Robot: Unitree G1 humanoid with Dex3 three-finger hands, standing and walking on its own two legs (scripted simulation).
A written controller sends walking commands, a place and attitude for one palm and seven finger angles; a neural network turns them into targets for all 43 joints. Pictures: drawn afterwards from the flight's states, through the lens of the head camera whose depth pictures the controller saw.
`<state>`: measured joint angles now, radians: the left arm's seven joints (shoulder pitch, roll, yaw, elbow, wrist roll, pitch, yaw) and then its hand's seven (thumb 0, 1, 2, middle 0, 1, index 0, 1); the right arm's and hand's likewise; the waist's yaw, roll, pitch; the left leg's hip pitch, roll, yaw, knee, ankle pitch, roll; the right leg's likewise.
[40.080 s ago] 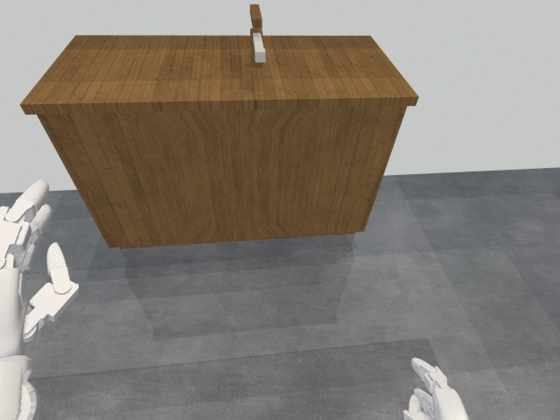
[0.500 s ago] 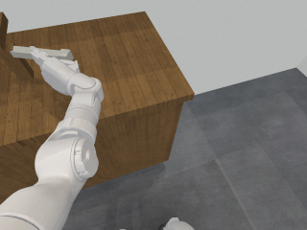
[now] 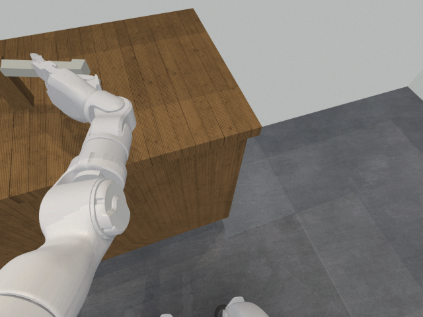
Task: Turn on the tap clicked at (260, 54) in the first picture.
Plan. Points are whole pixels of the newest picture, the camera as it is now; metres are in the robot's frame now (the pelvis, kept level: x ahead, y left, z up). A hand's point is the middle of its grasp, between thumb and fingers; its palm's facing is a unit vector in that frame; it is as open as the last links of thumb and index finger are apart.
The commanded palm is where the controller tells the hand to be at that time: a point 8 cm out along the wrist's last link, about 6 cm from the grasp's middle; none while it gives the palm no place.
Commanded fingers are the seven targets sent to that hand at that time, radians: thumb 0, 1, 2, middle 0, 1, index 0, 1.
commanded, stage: push the lever round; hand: left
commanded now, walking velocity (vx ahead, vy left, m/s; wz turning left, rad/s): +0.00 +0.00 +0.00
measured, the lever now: (79, 70) +0.56 +0.21 +0.13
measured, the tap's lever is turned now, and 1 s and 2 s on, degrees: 69 76 76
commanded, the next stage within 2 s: lift the hand up off the lever in 0.06 s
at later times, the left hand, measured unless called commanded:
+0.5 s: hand (99, 70) +0.55 +0.16 +0.14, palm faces +0.77 -0.62 -0.13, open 7.7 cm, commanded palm +0.49 +0.18 +0.14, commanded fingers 0.00 0.90 0.90 -0.15 -0.15 -0.15 -0.15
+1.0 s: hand (92, 71) +0.54 +0.17 +0.15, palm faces +0.77 -0.62 -0.13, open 7.8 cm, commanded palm +0.49 +0.19 +0.16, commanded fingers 0.00 0.90 0.90 -0.15 -0.15 -0.15 -0.15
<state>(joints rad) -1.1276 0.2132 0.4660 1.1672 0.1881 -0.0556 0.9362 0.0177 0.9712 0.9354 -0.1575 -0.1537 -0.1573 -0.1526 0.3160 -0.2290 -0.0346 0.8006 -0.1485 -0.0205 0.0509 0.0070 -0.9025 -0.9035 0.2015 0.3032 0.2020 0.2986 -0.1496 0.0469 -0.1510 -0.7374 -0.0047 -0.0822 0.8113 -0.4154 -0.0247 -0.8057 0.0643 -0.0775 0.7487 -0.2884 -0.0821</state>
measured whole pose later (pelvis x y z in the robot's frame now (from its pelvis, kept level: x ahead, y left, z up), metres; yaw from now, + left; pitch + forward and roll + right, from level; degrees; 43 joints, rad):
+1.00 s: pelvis +0.00 +0.01 +0.01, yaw -1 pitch +18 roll -1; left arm -1.15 0.21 0.51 1.13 0.18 0.01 0.93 0.02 0.90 0.90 -0.18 -0.16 -0.16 -0.15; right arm 0.32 -0.23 -0.04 0.80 -0.15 -0.04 0.05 0.01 -0.90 -0.90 0.20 0.30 0.20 0.30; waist -0.15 0.05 -0.14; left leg -0.69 0.00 -0.06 0.77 -0.40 -0.01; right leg -0.75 0.07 -0.06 0.70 -0.26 -0.07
